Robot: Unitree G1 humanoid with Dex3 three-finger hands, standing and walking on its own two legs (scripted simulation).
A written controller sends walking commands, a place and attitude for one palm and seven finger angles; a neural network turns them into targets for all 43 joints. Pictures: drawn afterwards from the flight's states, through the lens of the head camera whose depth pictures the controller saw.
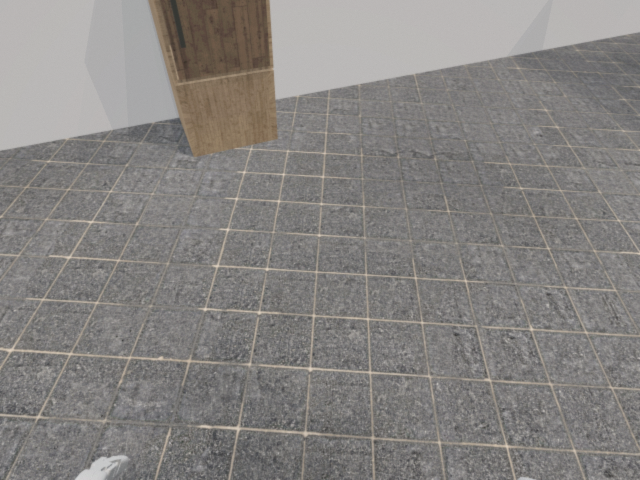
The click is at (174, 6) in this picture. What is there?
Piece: cupboard door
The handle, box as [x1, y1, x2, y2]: [170, 0, 185, 47]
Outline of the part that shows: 170,0 181,47 185,47 175,0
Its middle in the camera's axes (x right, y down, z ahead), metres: -0.57 -0.85 +1.52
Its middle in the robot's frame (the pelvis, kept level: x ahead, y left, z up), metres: +1.68 +0.64 -0.10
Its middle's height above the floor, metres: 0.67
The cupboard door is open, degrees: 0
